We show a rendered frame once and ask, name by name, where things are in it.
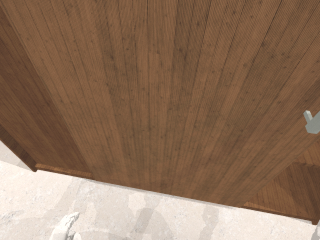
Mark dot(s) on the handle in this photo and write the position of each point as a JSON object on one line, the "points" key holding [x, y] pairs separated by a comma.
{"points": [[313, 123]]}

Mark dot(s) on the left robot hand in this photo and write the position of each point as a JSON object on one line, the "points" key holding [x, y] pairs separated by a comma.
{"points": [[61, 232]]}

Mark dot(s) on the wardrobe door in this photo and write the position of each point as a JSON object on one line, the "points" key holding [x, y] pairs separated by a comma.
{"points": [[200, 99], [27, 111]]}

